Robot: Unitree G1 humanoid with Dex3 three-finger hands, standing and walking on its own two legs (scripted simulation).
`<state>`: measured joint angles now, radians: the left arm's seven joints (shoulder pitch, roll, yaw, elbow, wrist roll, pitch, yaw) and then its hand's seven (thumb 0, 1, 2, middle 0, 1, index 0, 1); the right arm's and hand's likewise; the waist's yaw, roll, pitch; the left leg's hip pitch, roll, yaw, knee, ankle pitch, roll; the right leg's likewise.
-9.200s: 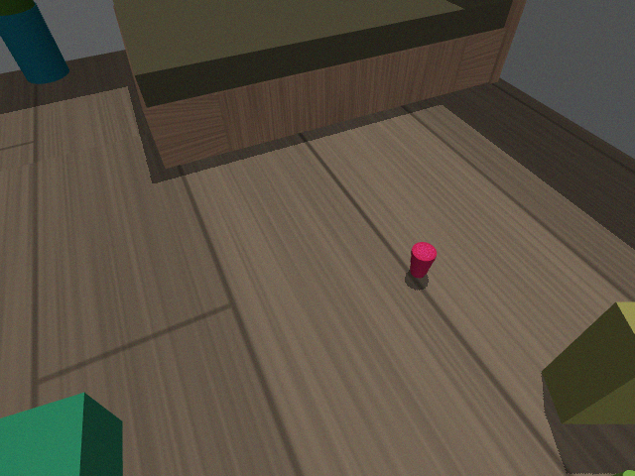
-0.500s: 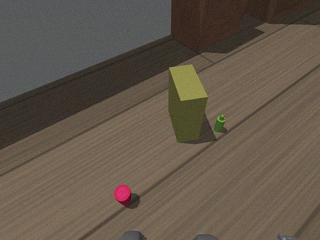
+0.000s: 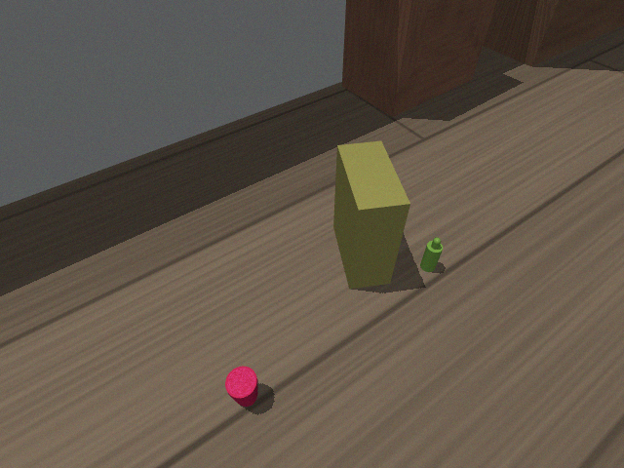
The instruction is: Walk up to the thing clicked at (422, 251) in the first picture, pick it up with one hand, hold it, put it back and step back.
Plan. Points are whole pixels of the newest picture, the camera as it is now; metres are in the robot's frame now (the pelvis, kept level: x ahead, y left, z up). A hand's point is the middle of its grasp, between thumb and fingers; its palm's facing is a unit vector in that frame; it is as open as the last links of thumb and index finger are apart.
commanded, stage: walk up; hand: left
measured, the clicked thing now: (244, 389) +0.46 +0.23 -0.70
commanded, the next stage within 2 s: none
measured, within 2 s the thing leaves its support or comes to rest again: neither
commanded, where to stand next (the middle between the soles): +0.07 +0.01 m, yaw +0 degrees
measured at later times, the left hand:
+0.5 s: hand out of the picture +0.08 +0.32 -0.16, palm faces -0.03 -0.90 -0.44, open 7.4 cm
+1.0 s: hand out of the picture +0.09 +0.27 -0.14, palm faces -0.15 -0.91 -0.40, open 7.4 cm
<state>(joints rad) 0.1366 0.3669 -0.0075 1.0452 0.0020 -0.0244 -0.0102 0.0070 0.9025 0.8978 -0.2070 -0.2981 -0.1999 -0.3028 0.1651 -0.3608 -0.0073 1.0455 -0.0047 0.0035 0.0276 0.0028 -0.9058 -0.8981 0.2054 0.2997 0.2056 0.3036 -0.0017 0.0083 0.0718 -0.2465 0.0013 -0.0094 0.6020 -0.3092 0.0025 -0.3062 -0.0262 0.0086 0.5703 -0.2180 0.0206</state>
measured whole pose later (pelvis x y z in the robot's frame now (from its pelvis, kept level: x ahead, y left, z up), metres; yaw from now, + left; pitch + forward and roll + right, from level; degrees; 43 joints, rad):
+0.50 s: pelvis -0.04 +0.04 -0.01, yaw +2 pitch -1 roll +0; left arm 0.02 0.42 0.03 0.99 0.03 0.01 0.03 0.01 0.90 0.90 -0.21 -0.30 -0.20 -0.30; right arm 0.07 -0.43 -0.08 0.98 -0.01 0.04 0.04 0.00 -0.91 -0.90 0.20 0.30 0.20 0.30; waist -0.01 -0.01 0.17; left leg -0.30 -0.02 -0.02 0.67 -0.39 0.02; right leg -0.43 -0.10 0.03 0.62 -0.17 0.03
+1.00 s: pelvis -0.01 -0.01 +0.00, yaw -4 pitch -3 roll +0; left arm 0.22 0.43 0.06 0.97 0.03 -0.03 -0.05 0.01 0.90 0.90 -0.21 -0.30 -0.20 -0.30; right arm 0.36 -0.46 -0.08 0.93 -0.01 -0.01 0.02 0.00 -0.90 -0.90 0.21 0.30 0.21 0.30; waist -0.05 0.01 0.10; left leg -0.17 0.11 0.03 0.62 -0.39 -0.01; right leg -0.29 0.00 -0.01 0.54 -0.18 0.00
